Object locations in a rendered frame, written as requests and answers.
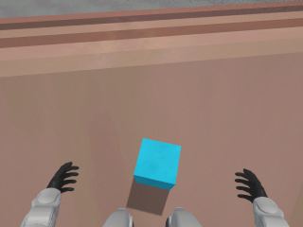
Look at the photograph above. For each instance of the left robot forearm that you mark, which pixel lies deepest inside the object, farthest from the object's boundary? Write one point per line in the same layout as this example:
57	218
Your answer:
44	209

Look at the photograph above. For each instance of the left robot hand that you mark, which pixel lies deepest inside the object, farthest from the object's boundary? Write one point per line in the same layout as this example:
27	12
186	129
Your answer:
58	181

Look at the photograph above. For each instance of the robot right shin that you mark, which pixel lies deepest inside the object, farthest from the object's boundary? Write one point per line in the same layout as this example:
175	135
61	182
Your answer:
179	209

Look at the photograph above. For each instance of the robot shin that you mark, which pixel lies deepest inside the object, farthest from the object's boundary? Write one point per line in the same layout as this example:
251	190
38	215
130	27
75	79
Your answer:
179	209
121	209

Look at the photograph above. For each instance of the carton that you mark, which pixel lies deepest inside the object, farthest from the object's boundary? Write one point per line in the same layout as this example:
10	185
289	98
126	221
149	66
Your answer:
157	164

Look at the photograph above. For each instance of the robot left shin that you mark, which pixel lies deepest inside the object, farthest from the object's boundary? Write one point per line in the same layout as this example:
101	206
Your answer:
121	209

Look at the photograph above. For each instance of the right robot hand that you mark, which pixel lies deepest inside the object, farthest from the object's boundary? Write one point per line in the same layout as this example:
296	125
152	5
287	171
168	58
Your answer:
256	190

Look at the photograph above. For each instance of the right robot forearm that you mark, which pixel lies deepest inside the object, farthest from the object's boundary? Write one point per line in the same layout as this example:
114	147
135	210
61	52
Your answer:
267	214

